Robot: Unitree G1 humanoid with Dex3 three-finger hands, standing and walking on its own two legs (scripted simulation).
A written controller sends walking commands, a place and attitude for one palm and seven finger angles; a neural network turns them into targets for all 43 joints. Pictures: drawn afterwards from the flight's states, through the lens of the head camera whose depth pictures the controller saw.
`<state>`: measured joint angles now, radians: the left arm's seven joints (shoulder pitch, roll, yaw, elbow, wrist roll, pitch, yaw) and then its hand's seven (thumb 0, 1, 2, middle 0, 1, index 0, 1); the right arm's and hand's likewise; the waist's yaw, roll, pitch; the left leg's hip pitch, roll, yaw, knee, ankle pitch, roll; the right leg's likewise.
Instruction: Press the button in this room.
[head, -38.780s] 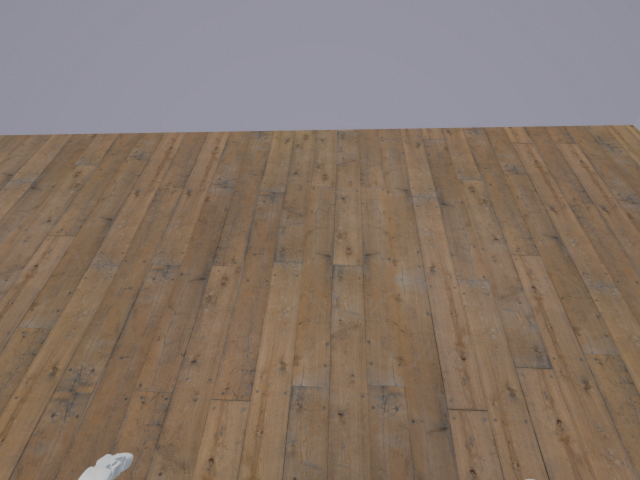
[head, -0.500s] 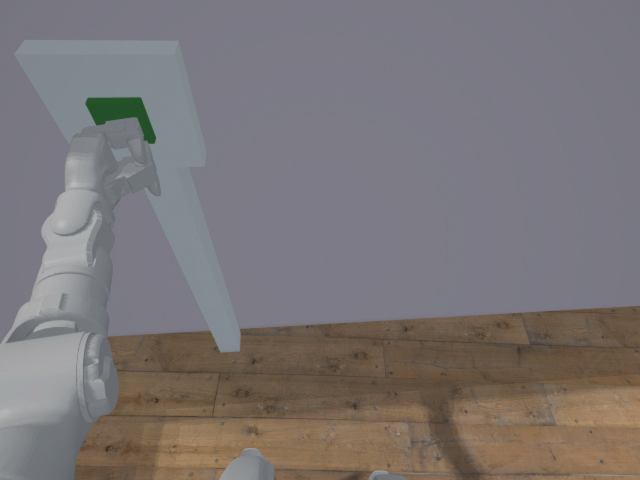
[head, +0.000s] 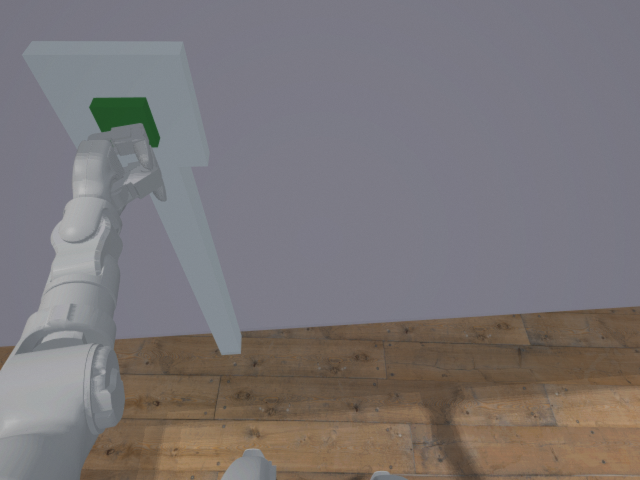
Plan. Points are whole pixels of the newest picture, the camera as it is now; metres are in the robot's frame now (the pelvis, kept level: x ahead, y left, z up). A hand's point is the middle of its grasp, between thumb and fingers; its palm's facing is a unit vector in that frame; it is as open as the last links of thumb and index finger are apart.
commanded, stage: pull the fist back off the button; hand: left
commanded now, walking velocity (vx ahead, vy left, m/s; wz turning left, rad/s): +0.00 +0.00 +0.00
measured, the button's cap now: (128, 120) +0.51 +0.25 +0.16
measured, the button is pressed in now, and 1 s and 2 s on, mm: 5 0 0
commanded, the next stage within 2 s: draw the hand back to the body in 0.66 s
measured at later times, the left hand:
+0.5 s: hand (137, 214) +0.39 +0.21 +0.12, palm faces +0.10 -0.99 +0.00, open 3.1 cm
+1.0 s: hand (129, 227) +0.35 +0.21 +0.15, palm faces +0.09 -1.00 +0.00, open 3.1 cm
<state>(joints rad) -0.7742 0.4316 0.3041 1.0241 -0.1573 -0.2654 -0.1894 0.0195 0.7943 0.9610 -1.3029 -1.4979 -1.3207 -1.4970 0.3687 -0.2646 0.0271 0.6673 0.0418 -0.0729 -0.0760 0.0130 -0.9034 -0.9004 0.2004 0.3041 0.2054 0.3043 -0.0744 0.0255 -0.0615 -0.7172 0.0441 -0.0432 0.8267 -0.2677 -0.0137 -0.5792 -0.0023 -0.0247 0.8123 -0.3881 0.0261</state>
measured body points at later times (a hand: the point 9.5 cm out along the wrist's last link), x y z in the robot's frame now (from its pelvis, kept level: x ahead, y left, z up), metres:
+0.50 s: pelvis +0.05 +0.00 +0.02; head +0.06 -0.01 +0.47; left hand +0.38 +0.27 +0.13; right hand +0.19 -0.26 -0.08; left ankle +0.08 +0.13 -0.70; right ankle +0.01 -0.14 -0.70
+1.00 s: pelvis +0.05 -0.02 +0.02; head +0.04 -0.03 +0.47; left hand +0.34 +0.26 +0.15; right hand +0.21 -0.26 -0.07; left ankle +0.08 +0.13 -0.70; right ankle +0.01 -0.14 -0.70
